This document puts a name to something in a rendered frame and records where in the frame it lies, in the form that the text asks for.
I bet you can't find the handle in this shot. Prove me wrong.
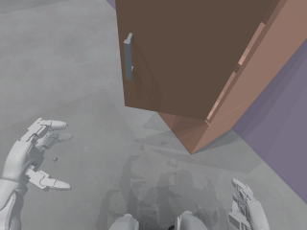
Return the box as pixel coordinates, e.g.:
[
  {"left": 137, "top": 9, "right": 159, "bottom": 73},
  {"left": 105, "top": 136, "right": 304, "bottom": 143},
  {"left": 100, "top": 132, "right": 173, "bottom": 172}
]
[{"left": 123, "top": 33, "right": 133, "bottom": 81}]

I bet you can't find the left robot forearm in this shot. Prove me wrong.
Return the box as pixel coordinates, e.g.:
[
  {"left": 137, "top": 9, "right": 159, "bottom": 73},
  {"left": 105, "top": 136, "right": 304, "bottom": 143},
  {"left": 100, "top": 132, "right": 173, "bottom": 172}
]
[{"left": 0, "top": 178, "right": 28, "bottom": 230}]

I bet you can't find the robot right thigh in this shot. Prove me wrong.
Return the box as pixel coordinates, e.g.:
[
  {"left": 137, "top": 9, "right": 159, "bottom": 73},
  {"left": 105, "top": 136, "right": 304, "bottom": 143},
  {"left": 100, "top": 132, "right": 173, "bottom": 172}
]
[{"left": 175, "top": 214, "right": 208, "bottom": 230}]

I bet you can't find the robot thigh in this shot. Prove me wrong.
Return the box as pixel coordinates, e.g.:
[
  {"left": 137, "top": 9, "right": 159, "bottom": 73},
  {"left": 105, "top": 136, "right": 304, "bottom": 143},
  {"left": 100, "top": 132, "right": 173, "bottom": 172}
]
[
  {"left": 108, "top": 217, "right": 139, "bottom": 230},
  {"left": 175, "top": 214, "right": 208, "bottom": 230}
]

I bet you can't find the robot right hand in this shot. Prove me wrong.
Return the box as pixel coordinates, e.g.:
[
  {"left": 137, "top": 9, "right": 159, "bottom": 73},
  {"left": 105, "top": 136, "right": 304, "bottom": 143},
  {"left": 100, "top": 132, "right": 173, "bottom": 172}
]
[{"left": 228, "top": 178, "right": 270, "bottom": 230}]

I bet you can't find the robot left hand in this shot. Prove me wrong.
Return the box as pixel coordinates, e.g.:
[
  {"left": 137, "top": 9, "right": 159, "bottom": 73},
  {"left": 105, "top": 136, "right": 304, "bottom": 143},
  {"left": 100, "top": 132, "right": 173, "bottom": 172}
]
[{"left": 2, "top": 118, "right": 73, "bottom": 193}]

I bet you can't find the cupboard door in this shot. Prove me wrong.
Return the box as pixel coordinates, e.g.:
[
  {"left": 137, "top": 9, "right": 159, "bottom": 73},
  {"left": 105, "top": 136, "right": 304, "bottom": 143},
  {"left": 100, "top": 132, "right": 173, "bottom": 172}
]
[{"left": 115, "top": 0, "right": 273, "bottom": 121}]

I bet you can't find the robot left thigh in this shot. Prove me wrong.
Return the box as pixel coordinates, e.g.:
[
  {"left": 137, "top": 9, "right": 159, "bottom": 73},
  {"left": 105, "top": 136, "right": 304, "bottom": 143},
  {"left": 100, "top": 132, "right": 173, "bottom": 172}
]
[{"left": 108, "top": 217, "right": 139, "bottom": 230}]

